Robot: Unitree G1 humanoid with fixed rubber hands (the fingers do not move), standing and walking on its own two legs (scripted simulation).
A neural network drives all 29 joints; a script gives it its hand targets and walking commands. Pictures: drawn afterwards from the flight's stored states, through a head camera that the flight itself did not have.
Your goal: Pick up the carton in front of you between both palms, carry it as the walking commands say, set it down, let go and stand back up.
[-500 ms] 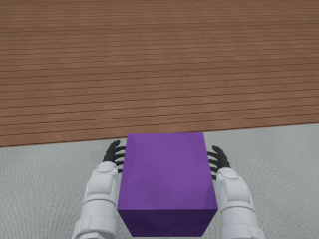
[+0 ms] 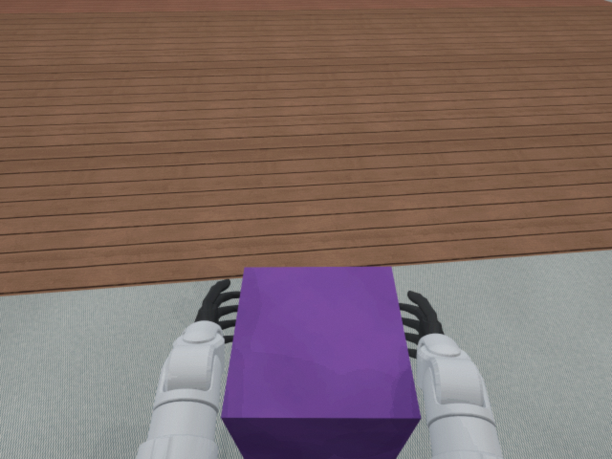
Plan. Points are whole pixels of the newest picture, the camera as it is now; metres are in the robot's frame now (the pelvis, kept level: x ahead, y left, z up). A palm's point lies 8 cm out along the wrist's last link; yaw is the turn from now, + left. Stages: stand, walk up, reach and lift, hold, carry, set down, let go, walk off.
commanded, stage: reach and lift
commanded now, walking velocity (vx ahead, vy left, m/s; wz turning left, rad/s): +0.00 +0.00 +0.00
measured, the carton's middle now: (318, 372) +0.28 +0.00 -0.05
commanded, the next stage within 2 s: hold in 0.12 s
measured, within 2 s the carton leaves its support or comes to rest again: neither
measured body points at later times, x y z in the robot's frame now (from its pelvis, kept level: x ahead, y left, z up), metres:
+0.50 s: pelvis -0.01 +0.00 +0.00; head -0.06 +0.00 +0.45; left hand +0.29 +0.15 +0.04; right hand +0.29 -0.15 +0.04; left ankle +0.01 +0.13 -0.75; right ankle +0.00 -0.13 -0.75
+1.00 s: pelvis +0.06 +0.01 -0.01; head +0.03 +0.01 +0.44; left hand +0.36 +0.16 +0.07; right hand +0.35 -0.14 +0.06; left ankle +0.01 +0.14 -0.75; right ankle +0.04 -0.10 -0.74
